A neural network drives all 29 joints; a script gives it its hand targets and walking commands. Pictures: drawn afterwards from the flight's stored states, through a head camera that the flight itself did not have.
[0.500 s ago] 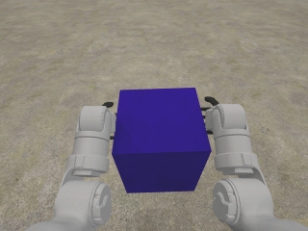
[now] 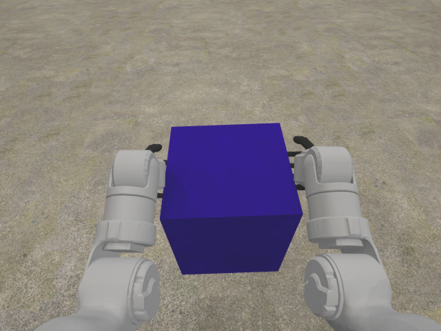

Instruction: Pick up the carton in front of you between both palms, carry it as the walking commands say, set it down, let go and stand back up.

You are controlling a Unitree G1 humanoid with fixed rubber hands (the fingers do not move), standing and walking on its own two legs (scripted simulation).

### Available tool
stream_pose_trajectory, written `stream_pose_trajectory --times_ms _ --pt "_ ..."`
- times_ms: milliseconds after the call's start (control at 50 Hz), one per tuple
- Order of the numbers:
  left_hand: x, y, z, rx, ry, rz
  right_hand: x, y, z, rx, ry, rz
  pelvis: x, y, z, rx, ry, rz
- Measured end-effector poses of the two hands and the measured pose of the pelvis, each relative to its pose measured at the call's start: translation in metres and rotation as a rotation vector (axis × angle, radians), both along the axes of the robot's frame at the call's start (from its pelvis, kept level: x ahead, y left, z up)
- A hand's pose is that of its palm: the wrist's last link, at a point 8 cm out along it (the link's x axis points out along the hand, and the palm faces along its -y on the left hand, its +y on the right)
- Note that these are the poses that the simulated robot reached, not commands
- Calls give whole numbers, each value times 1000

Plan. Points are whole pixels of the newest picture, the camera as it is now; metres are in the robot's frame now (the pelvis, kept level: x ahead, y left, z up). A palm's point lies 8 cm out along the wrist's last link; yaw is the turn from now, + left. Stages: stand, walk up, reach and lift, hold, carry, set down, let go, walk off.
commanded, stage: carry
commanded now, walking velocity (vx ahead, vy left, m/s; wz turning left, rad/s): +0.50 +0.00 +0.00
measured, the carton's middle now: (227, 203) +0.37 +0.00 +0.04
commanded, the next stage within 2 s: none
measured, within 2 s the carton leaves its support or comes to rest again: neither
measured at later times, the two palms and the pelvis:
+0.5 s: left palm (122, 141) +0.47 +0.22 +0.12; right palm (257, 138) +0.47 -0.07 +0.12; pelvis +0.11 +0.06 +0.00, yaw +0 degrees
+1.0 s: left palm (154, 95) +0.70 +0.19 +0.10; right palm (255, 88) +0.73 -0.09 +0.10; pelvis +0.37 +0.04 +0.01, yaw +3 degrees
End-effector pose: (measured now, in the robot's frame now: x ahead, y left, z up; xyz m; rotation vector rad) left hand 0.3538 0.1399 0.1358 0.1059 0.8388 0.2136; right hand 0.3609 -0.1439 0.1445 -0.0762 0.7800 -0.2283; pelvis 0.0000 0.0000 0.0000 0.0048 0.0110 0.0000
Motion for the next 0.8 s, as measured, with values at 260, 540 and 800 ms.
stream_pose_trajectory --times_ms 260,540,800 --pt "22 23 1 7 14 46 39 24 2 -8 15 59 33 13 4 6 37 3" --pt "130 77 -20 -21 59 22 123 77 -25 -7 61 -8 120 67 7 -25 59 3" --pt "270 67 -4 -59 -63 40 269 68 2 28 -60 -53 245 59 10 -27 84 5"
